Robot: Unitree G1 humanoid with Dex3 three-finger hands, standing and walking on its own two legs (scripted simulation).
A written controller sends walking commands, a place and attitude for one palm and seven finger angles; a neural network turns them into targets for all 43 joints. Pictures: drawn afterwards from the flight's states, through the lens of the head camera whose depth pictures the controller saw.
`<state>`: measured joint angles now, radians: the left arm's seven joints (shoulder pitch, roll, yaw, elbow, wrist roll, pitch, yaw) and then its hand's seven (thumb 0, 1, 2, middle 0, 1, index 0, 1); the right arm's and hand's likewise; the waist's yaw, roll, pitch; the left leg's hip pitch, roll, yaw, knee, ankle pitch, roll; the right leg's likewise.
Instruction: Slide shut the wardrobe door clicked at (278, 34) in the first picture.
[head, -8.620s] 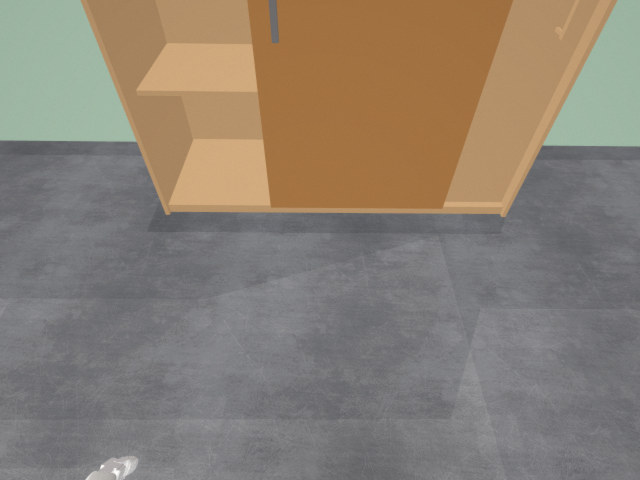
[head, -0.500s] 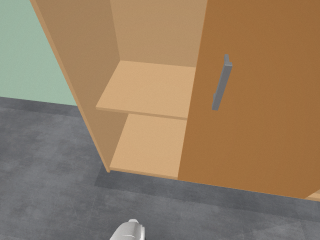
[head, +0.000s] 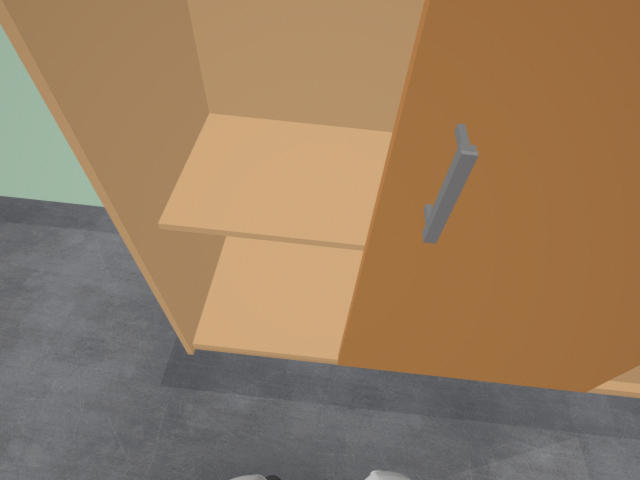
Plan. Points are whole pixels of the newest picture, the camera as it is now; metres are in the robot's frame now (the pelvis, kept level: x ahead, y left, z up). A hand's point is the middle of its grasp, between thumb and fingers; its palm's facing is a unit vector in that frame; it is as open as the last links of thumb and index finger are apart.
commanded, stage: come to a stop and stand still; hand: right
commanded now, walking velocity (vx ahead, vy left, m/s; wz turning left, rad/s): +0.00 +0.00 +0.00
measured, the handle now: (444, 187) +0.48 -0.15 +0.10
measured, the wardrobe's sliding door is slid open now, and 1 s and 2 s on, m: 0.46 0.46 0.46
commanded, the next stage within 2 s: look again from close up in 1.80 s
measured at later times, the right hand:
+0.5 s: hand out of the picture -0.04 -0.21 -0.16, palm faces +0.01 +0.98 -0.22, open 7.4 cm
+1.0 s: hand out of the picture -0.07 -0.17 -0.17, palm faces +0.00 +0.99 -0.16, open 7.4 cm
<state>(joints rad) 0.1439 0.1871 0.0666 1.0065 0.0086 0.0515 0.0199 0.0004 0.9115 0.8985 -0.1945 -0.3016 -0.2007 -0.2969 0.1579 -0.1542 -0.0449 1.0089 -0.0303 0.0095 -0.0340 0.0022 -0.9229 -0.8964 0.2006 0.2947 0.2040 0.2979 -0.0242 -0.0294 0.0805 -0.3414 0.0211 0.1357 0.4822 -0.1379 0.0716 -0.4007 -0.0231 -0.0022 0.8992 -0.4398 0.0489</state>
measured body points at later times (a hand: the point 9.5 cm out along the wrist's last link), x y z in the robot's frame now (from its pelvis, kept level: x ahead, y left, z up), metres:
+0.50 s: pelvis -0.04 -0.03 +0.01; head -0.03 -0.02 +0.46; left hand -0.01 +0.20 -0.16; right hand -0.04 -0.26 -0.15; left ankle -0.04 +0.09 -0.73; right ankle -0.03 -0.14 -0.73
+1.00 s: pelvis -0.05 -0.02 +0.01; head -0.05 -0.02 +0.46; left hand -0.12 +0.18 -0.15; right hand -0.07 -0.23 -0.15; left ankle -0.04 +0.09 -0.73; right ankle -0.03 -0.14 -0.73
